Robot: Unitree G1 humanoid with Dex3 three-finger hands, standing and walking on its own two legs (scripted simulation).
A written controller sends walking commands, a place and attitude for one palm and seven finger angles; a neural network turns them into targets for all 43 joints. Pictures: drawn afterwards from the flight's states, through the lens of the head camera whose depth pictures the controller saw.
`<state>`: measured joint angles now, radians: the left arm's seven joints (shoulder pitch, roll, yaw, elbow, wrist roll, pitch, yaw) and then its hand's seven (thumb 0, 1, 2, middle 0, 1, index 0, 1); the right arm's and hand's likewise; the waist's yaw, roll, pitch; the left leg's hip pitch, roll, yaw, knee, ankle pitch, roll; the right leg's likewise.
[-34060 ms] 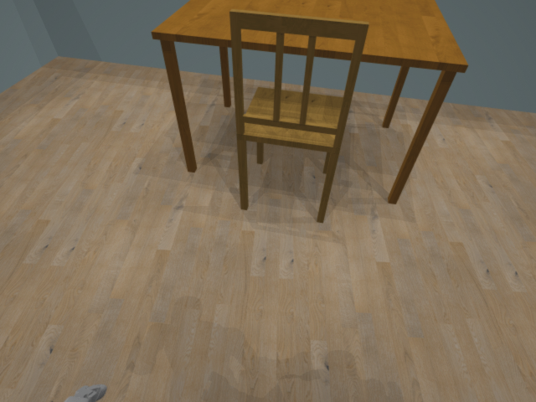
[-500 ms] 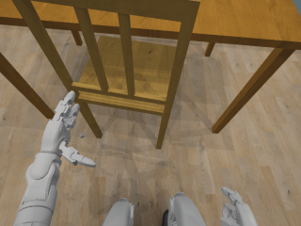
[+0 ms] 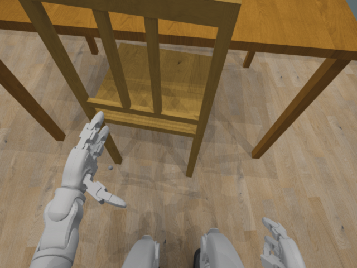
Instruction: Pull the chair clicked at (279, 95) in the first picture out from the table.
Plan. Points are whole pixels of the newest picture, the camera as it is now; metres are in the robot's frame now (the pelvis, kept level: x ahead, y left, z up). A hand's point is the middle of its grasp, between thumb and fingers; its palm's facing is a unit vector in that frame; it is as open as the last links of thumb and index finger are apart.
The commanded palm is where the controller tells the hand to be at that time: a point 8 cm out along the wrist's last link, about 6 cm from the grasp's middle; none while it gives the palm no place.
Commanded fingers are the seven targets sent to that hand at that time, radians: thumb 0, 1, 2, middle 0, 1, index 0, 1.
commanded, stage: aim the fingers beside a spindle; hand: left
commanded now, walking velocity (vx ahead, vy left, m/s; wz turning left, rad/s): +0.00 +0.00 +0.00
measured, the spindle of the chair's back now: (116, 68) +0.58 +0.17 +0.04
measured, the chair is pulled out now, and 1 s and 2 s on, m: -0.09 -0.09 -0.09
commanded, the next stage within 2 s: push the fingers through the gap in 0.32 s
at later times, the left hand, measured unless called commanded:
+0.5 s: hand (94, 158) +0.34 +0.19 +0.02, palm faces -0.04 -1.00 -0.08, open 16.9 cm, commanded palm +0.33 +0.23 +0.02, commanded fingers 0.00 -0.50 0.30 -0.06 -0.08 -0.06 -0.08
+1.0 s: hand (109, 142) +0.38 +0.16 +0.02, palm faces -0.11 -0.99 -0.04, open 16.9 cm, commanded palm +0.37 +0.22 +0.02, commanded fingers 0.00 -0.50 0.30 -0.06 -0.08 -0.06 -0.08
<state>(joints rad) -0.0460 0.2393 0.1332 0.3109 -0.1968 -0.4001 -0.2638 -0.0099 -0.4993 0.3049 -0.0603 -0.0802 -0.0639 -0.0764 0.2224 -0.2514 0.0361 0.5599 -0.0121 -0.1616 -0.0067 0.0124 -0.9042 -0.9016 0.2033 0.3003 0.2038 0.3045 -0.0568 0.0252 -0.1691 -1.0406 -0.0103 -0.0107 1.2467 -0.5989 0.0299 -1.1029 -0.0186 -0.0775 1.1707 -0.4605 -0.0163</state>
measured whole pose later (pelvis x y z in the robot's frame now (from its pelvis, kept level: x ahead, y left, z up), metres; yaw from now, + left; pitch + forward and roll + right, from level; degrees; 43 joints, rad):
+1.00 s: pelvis +0.00 +0.00 +0.00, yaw -1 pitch +24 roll -2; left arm -0.29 0.29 0.21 0.53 -0.18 -0.39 -0.26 -0.01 -0.50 0.30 -0.06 -0.08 -0.06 -0.08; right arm 0.26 -0.26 0.04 0.60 -0.01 -0.13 0.00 0.01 -0.90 -0.90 0.20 0.30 0.20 0.30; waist -0.08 0.03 -0.17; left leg -1.07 -0.01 -0.01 1.25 -0.60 0.03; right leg -1.13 -0.01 -0.07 1.16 -0.45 -0.01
